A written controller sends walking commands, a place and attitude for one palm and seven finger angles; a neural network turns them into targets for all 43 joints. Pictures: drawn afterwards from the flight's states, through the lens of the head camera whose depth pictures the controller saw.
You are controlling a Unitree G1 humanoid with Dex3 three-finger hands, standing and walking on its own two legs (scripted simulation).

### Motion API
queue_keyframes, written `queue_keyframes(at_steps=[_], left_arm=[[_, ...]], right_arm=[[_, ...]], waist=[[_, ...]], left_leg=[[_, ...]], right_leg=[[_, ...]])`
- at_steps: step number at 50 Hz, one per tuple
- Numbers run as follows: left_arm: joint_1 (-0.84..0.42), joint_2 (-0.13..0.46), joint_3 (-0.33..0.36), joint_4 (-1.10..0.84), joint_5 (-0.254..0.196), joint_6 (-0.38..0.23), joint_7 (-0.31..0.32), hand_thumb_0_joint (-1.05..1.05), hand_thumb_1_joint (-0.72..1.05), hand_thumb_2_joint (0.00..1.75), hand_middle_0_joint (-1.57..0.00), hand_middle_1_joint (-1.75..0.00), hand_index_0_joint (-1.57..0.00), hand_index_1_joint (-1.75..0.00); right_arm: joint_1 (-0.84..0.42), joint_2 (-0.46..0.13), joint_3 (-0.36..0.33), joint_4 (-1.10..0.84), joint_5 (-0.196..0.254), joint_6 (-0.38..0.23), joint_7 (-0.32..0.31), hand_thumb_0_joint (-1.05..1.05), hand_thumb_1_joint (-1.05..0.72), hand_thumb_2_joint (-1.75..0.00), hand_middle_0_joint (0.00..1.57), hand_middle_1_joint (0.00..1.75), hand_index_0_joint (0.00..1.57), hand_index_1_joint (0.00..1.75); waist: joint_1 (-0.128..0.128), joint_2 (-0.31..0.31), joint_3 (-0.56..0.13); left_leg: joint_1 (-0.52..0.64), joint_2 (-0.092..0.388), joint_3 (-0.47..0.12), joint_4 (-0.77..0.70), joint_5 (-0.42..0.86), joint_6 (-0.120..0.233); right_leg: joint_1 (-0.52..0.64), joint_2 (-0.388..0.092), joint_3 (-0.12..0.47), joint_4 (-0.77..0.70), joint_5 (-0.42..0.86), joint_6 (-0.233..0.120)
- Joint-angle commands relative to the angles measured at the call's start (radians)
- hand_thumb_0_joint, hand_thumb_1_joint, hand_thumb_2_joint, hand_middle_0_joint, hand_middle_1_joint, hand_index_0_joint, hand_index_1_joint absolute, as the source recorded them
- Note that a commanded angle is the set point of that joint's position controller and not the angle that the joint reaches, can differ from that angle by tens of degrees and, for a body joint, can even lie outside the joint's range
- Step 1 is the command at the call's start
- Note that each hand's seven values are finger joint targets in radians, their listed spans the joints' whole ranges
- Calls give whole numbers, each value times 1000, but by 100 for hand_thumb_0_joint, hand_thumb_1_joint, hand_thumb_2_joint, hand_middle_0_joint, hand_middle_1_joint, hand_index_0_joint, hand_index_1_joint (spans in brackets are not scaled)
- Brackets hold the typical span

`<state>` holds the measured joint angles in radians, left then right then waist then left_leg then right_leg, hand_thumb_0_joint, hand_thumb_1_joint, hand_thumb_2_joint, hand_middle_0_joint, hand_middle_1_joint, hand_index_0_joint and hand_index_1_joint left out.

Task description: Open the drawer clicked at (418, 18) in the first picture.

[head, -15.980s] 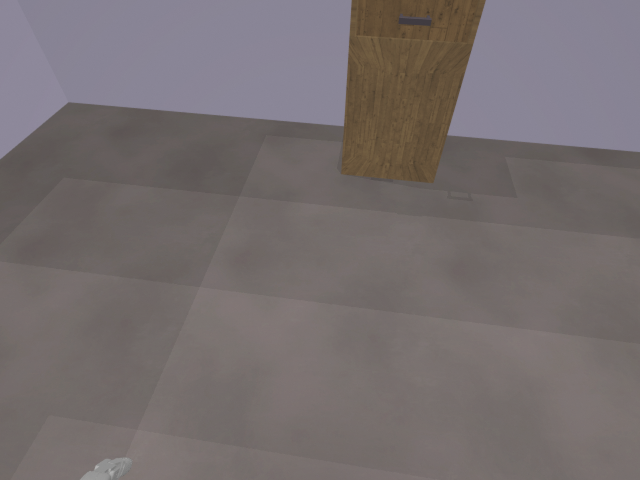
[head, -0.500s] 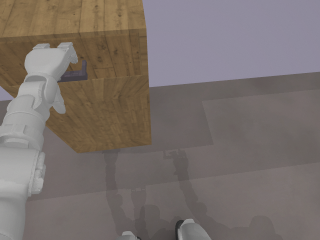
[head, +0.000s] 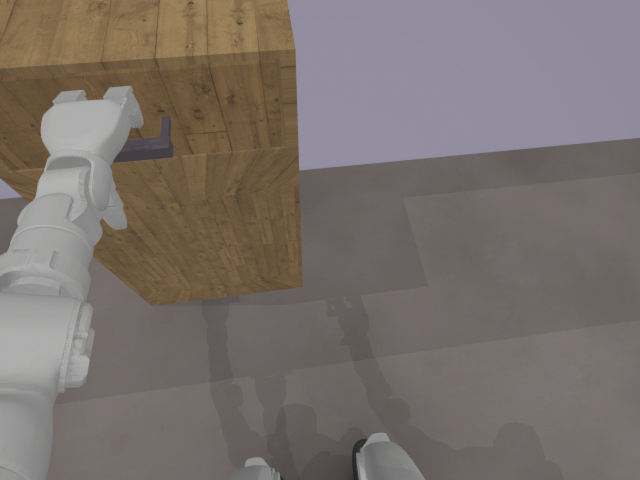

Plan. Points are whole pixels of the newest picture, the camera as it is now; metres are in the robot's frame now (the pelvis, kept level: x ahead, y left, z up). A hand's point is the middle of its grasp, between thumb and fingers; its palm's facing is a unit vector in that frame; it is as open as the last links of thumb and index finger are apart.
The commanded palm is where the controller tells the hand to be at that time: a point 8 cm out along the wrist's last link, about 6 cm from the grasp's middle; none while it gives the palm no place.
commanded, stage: lower the fingers behind the handle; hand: left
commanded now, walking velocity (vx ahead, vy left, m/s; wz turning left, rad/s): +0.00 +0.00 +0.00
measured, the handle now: (128, 138) +0.57 +0.23 +0.03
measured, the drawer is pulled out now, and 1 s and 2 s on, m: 0.00 0.00 0.00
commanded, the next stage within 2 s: lift the fingers back up to retry in 0.88 s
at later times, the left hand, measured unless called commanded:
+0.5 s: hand (114, 168) +0.51 +0.24 +0.03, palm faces -0.04 +0.06 -1.00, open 13.8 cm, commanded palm +0.50 +0.22 +0.04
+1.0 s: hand (114, 166) +0.51 +0.24 +0.03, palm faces -0.06 +0.07 -1.00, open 13.8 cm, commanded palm +0.50 +0.22 +0.05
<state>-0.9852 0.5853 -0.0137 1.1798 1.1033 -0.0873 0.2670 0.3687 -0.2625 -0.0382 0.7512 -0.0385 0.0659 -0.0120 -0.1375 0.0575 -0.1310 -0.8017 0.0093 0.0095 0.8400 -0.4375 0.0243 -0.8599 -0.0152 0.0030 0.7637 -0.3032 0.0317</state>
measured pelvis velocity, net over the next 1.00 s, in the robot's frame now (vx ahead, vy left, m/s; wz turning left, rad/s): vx -0.05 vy -0.01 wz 0.01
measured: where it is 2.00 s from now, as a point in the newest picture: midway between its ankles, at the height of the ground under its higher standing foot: outside the picture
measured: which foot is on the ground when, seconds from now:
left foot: down 0.00-1.00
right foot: down 0.00-1.00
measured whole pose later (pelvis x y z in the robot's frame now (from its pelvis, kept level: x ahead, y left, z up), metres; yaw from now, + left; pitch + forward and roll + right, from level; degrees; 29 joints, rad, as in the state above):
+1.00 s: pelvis -0.05 -0.01 -0.04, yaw +0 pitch +27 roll -1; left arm -1.15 0.70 -0.04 1.21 1.10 -0.05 0.21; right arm 0.39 -0.28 0.00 0.71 -0.01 0.03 -0.03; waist -0.18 0.07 -0.12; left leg -1.07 0.01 0.00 1.06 -0.46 0.02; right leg -1.13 -0.01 0.00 0.97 -0.32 0.02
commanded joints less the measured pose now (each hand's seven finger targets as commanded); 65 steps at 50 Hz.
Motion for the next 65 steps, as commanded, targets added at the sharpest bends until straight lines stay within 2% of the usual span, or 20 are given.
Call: queue_keyframes(at_steps=[1, 4, 7, 13, 15, 17, 24, 28, 33, 34, 36, 39, 41, 43, 47, 53, 54, 56, 61, 65], left_arm=[[-328, 220, 66, -133, -5, -22, 27, 0, -50, 30, -30, -120, -30, -120], [-334, 155, 20, -138, 0, -15, 42, 0, -50, 30, -30, -120, -30, -120], [-347, 155, 21, -134, 1, 2, 55, 0, -50, 30, -30, -120, -30, -120], [-380, 125, -11, -96, -6, 38, 53, 0, -50, 30, -30, -120, -30, -120], [-361, 151, 9, -85, -5, 42, 48, 0, -50, 30, -30, -120, -30, -120], [-392, 108, -35, -65, -1, 46, 41, 0, -50, 30, -30, -120, -30, -120], [-396, 143, -34, 2, -3, 53, 7, 0, -50, 30, -30, -120, -30, -120], [-446, 194, -19, -1, -7, 54, -12, 0, -50, 30, -30, -120, -30, -120], [-444, 239, -1, -9, -8, 50, -44, 0, -50, 30, -30, -120, -30, -120], [-440, 198, -36, -3, -7, 52, -51, 0, -50, 30, -30, -120, -30, -120], [-446, 246, 1, -23, -13, 42, -61, 0, -50, 30, -30, -120, -30, -120], [-448, 225, -28, -11, -13, 40, -73, 0, -50, 30, -30, -120, -30, -120], [-488, 252, -13, -28, -11, 32, -77, 0, -50, 30, -30, -120, -30, -120], [-461, 274, 5, -34, -11, 27, -77, 0, -50, 30, -30, -120, -30, -120], [-461, 228, -20, -53, -11, 13, -78, 0, -50, 30, -30, -120, -30, -120], [-490, 327, 47, -122, -23, 9, -68, 0, -50, 30, -30, -120, -30, -120], [-515, 305, 27, -136, -20, 8, -64, 0, -50, 30, -30, -120, -30, -120], [-524, 350, 65, -169, -21, 2, -54, 0, -50, 30, -30, -120, -30, -120], [-534, 347, 88, -258, -27, -19, -22, 0, -50, 30, -30, -120, -30, -120], [-521, 337, 97, -290, -25, -23, 14, 0, -50, 30, -30, -120, -30, -120]], right_arm=[[191, -190, -67, -25, -9, -2, -11, 0, -90, -90, 20, 30, 20, 30], [196, -181, -74, -27, -9, -6, -7, 0, -90, -90, 20, 30, 20, 30], [200, -183, -77, -25, -11, -4, -3, 0, -90, -90, 20, 30, 20, 30], [195, -185, -72, -24, -4, -8, -2, 0, -90, -90, 20, 30, 20, 30], [192, -189, -68, -26, -4, -9, -2, 0, -90, -90, 20, 30, 20, 30], [188, -184, -66, -26, -3, -13, -7, 0, -90, -90, 20, 30, 20, 30], [188, -191, -52, -36, 4, -28, -17, 0, -90, -90, 20, 30, 20, 30], [200, -197, -45, -48, 9, -34, -23, 0, -90, -90, 20, 30, 20, 30], [213, -197, -37, -60, 13, -37, -28, 0, -90, -90, 20, 30, 20, 30], [209, -191, -37, -66, 15, -39, -29, 0, -90, -90, 20, 30, 20, 30], [215, -197, -37, -68, 16, -40, -28, 0, -90, -90, 20, 30, 20, 30], [212, -193, -31, -75, 23, -45, -36, 0, -90, -90, 20, 30, 20, 30], [218, -199, -30, -72, 26, -46, -38, 0, -90, -90, 20, 30, 20, 30], [223, -198, -30, -74, 24, -47, -38, 0, -90, -90, 20, 30, 20, 30], [228, -190, -35, -70, 21, -52, -37, 0, -90, -90, 20, 30, 20, 30], [227, -192, -31, -75, 22, -47, -39, 0, -90, -90, 20, 30, 20, 30], [224, -187, -32, -74, 22, -50, -40, 0, -90, -90, 20, 30, 20, 30], [225, -193, -32, -71, 22, -46, -39, 0, -90, -90, 20, 30, 20, 30], [222, -188, -43, -66, 15, -43, -35, 0, -90, -90, 20, 30, 20, 30], [211, -186, -48, -55, 10, -34, -31, 0, -90, -90, 20, 30, 20, 30]], waist=[[-19, 3, -428], [-32, 22, -423], [-40, 14, -447], [-59, 7, -397], [-46, 5, -418], [-72, 1, -381], [-90, -25, -336], [-104, -25, -367], [-94, -9, -416], [-103, -6, -400], [-95, -16, -426], [-106, -28, -380], [-113, -29, -390], [-97, -3, -425], [-103, 13, -433], [-72, 28, -497], [-83, 38, -483], [-67, 38, -513], [-44, 88, -566], [-29, 94, -529]], left_leg=[[225, -17, -18, -38, 520, -3], [229, -13, -19, -26, 522, -5], [231, -11, -21, -15, 523, -6], [190, -14, -24, -18, 419, -3], [173, -18, -24, -16, 396, -1], [149, -17, -23, -11, 356, 3], [35, -24, -14, 21, 230, 15], [4, -24, -17, 39, 199, 21], [-20, -25, -15, 58, 192, 23], [-23, -28, -11, 61, 186, 24], [-35, -27, -11, 70, 181, 25], [-70, -27, -10, 67, 122, 27], [-70, -23, -17, 69, 115, 28], [-63, -25, -15, 75, 128, 27], [-32, -21, -21, 81, 150, 25], [-15, -28, -17, 57, 150, 25], [-1, -27, -17, 49, 153, 25], [39, -27, -24, 37, 183, 22], [183, -23, -33, 3, 307, 10], [235, -21, -33, -31, 370, 2]], right_leg=[[230, 61, -39, -5, 312, -60], [194, 60, -44, 1, 298, -58], [187, 61, -43, 10, 297, -56], [146, 61, -46, 10, 235, -58], [160, 59, -44, 19, 226, -59], [127, 57, -46, 17, 198, -58], [80, 51, -40, 45, 130, -55], [73, 50, -37, 63, 112, -52], [85, 48, -35, 85, 115, -51], [74, 49, -34, 80, 110, -50], [87, 50, -30, 86, 113, -50], [65, 48, -30, 78, 64, -46], [48, 49, -30, 85, 54, -47], [60, 48, -29, 95, 64, -48], [35, 50, -33, 94, 65, -48], [123, 51, -21, 76, 82, -46], [120, 50, -22, 65, 83, -44], [140, 55, -22, 57, 98, -46], [178, 60, -30, 23, 166, -50], [209, 61, -36, -8, 202, -52]])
